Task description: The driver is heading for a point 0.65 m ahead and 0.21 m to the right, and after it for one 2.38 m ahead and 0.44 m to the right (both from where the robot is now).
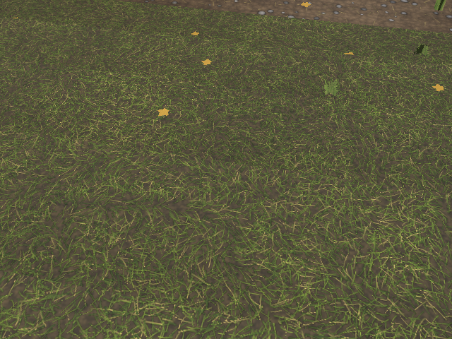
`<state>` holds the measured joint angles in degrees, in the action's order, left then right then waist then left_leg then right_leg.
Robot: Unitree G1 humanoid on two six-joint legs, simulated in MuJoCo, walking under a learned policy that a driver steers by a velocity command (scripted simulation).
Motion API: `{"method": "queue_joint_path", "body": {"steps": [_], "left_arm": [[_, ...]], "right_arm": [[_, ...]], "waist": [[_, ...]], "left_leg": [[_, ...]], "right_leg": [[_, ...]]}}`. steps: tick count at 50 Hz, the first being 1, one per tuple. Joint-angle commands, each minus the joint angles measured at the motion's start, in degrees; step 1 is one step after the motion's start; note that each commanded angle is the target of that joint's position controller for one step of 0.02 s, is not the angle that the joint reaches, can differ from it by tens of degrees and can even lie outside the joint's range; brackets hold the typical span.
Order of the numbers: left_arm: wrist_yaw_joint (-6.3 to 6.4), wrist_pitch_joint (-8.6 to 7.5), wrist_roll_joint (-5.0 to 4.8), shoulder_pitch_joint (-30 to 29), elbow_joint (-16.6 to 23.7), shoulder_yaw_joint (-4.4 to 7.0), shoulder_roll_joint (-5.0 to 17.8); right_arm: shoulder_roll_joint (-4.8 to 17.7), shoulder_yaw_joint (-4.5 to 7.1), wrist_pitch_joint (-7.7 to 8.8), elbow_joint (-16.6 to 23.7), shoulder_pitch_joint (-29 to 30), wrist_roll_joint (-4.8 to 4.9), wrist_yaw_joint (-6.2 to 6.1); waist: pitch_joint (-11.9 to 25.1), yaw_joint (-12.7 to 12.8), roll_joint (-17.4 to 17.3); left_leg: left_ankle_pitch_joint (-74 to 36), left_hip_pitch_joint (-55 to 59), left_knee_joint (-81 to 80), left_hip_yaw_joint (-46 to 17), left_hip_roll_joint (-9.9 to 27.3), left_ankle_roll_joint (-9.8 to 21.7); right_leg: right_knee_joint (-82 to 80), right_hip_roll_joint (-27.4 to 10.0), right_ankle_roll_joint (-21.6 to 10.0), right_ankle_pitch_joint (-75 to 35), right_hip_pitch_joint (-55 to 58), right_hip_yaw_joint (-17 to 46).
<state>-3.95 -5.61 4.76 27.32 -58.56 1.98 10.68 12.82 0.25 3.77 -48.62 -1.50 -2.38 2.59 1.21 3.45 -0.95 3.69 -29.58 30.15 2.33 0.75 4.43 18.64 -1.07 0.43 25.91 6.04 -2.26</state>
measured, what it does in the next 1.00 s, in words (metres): walks ahead, turning right: right foot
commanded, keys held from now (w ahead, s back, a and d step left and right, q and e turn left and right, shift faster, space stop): w+e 0.84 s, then w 0.02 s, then w+q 0.14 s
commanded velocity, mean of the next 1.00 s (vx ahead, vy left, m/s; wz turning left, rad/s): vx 0.50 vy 0.00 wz -0.45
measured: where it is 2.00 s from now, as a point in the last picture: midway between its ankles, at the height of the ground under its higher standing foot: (318, 215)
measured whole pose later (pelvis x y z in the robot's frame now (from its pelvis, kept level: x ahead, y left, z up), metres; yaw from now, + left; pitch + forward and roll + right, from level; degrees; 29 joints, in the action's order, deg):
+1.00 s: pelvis +0.51 -0.14 -0.04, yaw -30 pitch +3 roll -2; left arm -1.0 -7.4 4.1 30.5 -55.4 0.4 9.8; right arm 11.2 -0.8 3.6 -44.4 -5.9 -6.9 2.9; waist 3.0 6.2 -1.6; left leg -23.0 -38.5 39.3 -2.1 6.2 0.9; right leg 50.8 9.4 -5.0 37.6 -15.2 5.6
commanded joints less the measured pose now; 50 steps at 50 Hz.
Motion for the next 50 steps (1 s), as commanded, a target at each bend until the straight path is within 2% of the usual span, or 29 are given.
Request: {"method": "queue_joint_path", "body": {"steps": [1,2,3,4,7,9,13,19,21,26,30,31,32,33,34,35,36,38,40,41,42,43,44,45,46,47,48,49,50], "left_arm": [[-0.77,-1.84,1.14,10.92,3.89,-1.03,0.34],[-1.53,-1.17,-0.93,0.33,4.5,1.0,5.42],[-0.74,-1.3,-1.86,-5.49,5.36,1.75,6.21],[0.73,-1.51,-1.23,-6.39,5.37,1.98,6.98],[1.36,-0.76,0.14,-6.13,4.96,0.05,-0.39],[0.22,-0.31,-1.01,-5.85,4.25,0.32,0.42],[-1.04,0.44,-1.36,-12.61,6.46,0.1,1.65],[-0.77,1.48,-1.39,-19.31,8.7,0.48,3.17],[-0.84,2.37,-1.46,-22.25,10.15,0.67,2.96],[-0.03,1.99,-1.6,-27.11,12.91,1.13,2.86],[0.83,-0.62,-3.52,-17.59,11.86,2.65,6.8],[1.98,-1.54,-3.08,-7.81,9.49,4.54,10.49],[3.43,-1.71,-2.77,5.13,7.48,5.54,14.74],[3.13,-1.55,-0.51,15.77,2.75,5.3,14.52],[3.07,-3.0,-0.42,14.11,1.66,6.63,14.94],[2.84,-3.22,-2.32,6.84,2.76,5.97,11.83],[2.14,-3.17,-2.9,2.43,3.11,3.97,6.47],[0.4,-3.11,-2.44,-5.82,5.53,1.96,3.02],[0.7,-3.06,-3.02,-8.01,6.89,1.95,4.71],[0.86,-3.04,-2.16,-8.98,7.27,2.05,6.23],[1.43,-2.94,0.13,-8.17,7.64,1.65,6.99],[2.94,-3.4,0.79,-3.49,6.45,0.21,2.55],[3.73,-3.41,0.28,0.99,5.29,0.05,2.54],[4.53,-1.71,-6.43,-1.47,5.08,3.56,13.68],[4.71,-0.43,-6.6,-1.13,5.96,3.02,12.14],[3.85,-2.31,0.2,5.1,4.45,-1.08,1.32],[3.29,-2.4,0.86,6.37,3.95,-1.53,1.2],[2.77,-2.48,0.49,3.17,5.71,-1.85,2.7],[2.35,-2.82,-0.12,3.4,5.68,-2.13,4.37]], "right_arm": [[12.51,3.3,1.3,-3.64,-28.3,0.96,-0.76],[10.25,3.45,1.58,-7.53,-35.8,-1.23,-1.41],[10.74,3.9,2.52,-6.59,-28.36,-0.82,-2.07],[7.6,3.2,2.51,-5.42,-21.54,-0.37,-2.79],[-0.43,0.78,2.34,-4.1,-15.67,-0.65,-3.67],[0.29,1.35,3.18,-4.03,-15.73,-1.15,-3.52],[1.26,1.46,4.24,-6.5,-20.87,-3.64,-2.44],[2.52,0.98,4.75,-8.95,-26.92,-3.4,-0.97],[3.32,1.13,4.13,-9.53,-28.58,-4.2,-0.25],[5.08,2.45,2.98,-10.48,-30.99,-2.68,-1.39],[8.93,3.8,2.46,-8.34,-26.3,-3.04,-3.12],[7.63,3.1,2.74,-8.62,-27.33,-4.42,-2.67],[0.59,0.49,3.77,-5.44,-31.07,-6.34,-1.55],[3.36,1.02,4.29,-3.42,-21.74,-3.37,0.95],[2.43,0.9,4.66,0.29,-11.92,-0.92,1.32],[4.61,1.39,4.77,1.52,-7.64,-0.8,0.3],[5.1,1.7,4.4,2.5,-8.54,-2.08,-1.07],[0.19,0.32,2.6,1.59,-13.52,-3.08,-2.18],[0.94,0.44,0.91,2.89,-13.29,-2.86,-2.15],[0.21,-0.08,0.48,4.03,-12.49,-2.43,-2.02],[-1.77,-1.38,0.69,3.49,-15.11,-3.61,-0.71],[-1.37,-1.48,1.35,3.26,-13.45,-4.55,0.44],[0.16,-1.28,1.56,3.85,-11.3,-4.72,0.97],[7.52,2.83,0.36,7.3,-5.0,1.47,-0.81],[7.81,2.82,-0.08,7.53,-2.57,1.59,-1.55],[-0.66,-1.4,0.51,4.81,-5.9,-4.67,0.06],[-1.01,-0.72,-0.01,5.0,-6.58,-5.92,0.24],[1.68,-0.29,-0.55,5.56,-6.27,-6.26,0.68],[3.84,0.45,-0.9,5.83,-4.05,-5.45,1.01]], "waist": [[27.45,-10.36,-14.38],[18.35,-14.88,-6.35],[4.17,-12.35,-4.65],[-0.47,-9.41,-4.0],[0.54,-3.73,-0.61],[-0.79,-3.2,-1.09],[-2.03,-4.05,-0.53],[-3.55,-4.66,-2.6],[-4.12,-4.98,-2.64],[-6.55,-5.72,-2.66],[-1.87,-0.17,-4.27],[3.79,2.38,-2.0],[17.71,3.76,12.2],[18.49,8.78,6.16],[5.42,10.14,2.17],[0.4,7.74,2.18],[0.81,3.45,2.35],[-2.31,-4.45,2.15],[-1.42,-5.39,2.26],[-1.18,-5.76,3.1],[-1.0,-6.29,2.58],[-1.77,-2.73,1.27],[-2.06,-0.29,1.86],[-4.02,-3.47,3.84],[-1.88,-0.68,2.68],[-2.72,2.6,2.71],[-4.0,1.06,4.14],[-4.99,-0.02,4.09],[-6.45,0.11,3.36]], "left_leg": [[-8.44,65.81,-5.39,-33.04,22.16,23.62],[9.51,59.01,-12.85,-39.21,21.34,16.55],[20.23,42.81,-15.51,-31.54,19.82,11.07],[17.92,31.27,-17.62,-25.36,18.66,10.21],[1.28,21.38,-22.19,-13.82,16.32,9.68],[-2.23,20.83,-24.12,-7.09,15.16,9.51],[-16.8,22.95,-24.26,1.77,15.64,10.66],[-27.72,27.0,-21.26,9.09,14.39,8.68],[-26.31,29.43,-20.29,10.22,15.02,7.74],[-29.82,42.29,-17.18,11.18,18.6,7.06],[-49.01,34.67,-1.24,16.23,16.06,3.55],[-39.69,21.89,12.42,15.7,13.63,0.32],[5.29,-2.27,32.26,12.4,5.04,-7.0],[32.15,-14.15,47.38,2.24,-2.7,-6.71],[29.5,-24.47,48.23,-5.85,-0.69,-4.55],[26.42,-22.64,49.25,-7.84,2.65,-4.42],[24.08,-17.29,48.38,-9.05,3.38,-3.67],[19.15,-6.43,43.7,-8.95,5.27,-3.17],[17.79,-3.25,35.15,-5.46,3.99,-5.3],[13.57,2.38,31.75,-2.24,3.06,-5.9],[1.71,7.32,34.27,-1.52,2.74,-4.51],[-12.85,-5.09,27.92,-8.99,5.53,-4.2],[-19.33,-12.04,22.44,-9.07,6.2,-4.25],[-19.04,-8.29,14.58,-3.23,3.85,-4.52],[-23.52,-2.74,13.23,-4.6,3.9,-4.55],[-34.95,-3.88,6.58,-7.86,7.72,-4.11],[-34.28,2.43,8.16,-1.84,5.18,-3.04],[-32.34,5.24,9.41,-1.3,5.22,-2.97],[-31.1,4.12,9.78,-2.88,6.17,-2.96]], "right_leg": [[37.24,6.12,-0.8,-2.84,-39.12,1.52],[50.46,4.14,-3.15,7.28,-48.03,8.26],[54.76,0.05,-5.43,1.7,-51.37,9.98],[53.47,-3.31,-6.33,-2.43,-48.62,9.4],[49.02,-7.2,-6.61,-10.39,-40.11,9.68],[46.07,-7.27,-5.76,-13.02,-42.1,9.15],[37.09,-7.87,-3.98,-24.76,-48.72,8.33],[25.4,-5.01,-2.85,-34.33,-47.66,4.8],[26.88,-4.24,-3.05,-29.68,-47.74,3.61],[22.39,-2.44,-4.95,-14.56,-49.95,1.49],[17.22,5.51,-8.1,-17.18,-27.52,-4.65],[20.36,6.05,-11.89,-27.83,-9.28,-0.34],[17.68,-5.15,-25.11,-34.54,20.14,23.95],[6.3,-11.24,-26.6,-35.65,26.7,39.18],[4.08,-11.42,-22.24,-31.74,20.67,34.55],[4.06,-11.26,-21.48,-29.81,8.99,31.13],[4.77,-10.01,-21.56,-28.55,-0.92,28.65],[3.78,-8.71,-20.96,-32.71,-22.36,24.57],[2.55,-4.99,-19.32,-28.49,-31.31,19.19],[3.61,-1.65,-17.61,-27.28,-38.98,15.75],[7.51,0.65,-15.78,-23.62,-44.56,14.07],[11.26,0.41,-15.4,-14.91,-36.14,16.91],[15.14,-0.46,-15.85,-12.37,-30.39,18.76],[7.57,-4.09,-16.73,-15.2,-31.93,24.76],[12.89,-3.8,-15.71,-11.91,-32.45,24.49],[22.23,0.39,-13.48,-1.72,-33.44,16.57],[20.37,2.0,-13.49,0.98,-38.09,15.0],[22.21,1.2,-13.75,5.56,-41.73,17.44],[24.25,-0.98,-14.19,8.09,-40.68,20.48]]}}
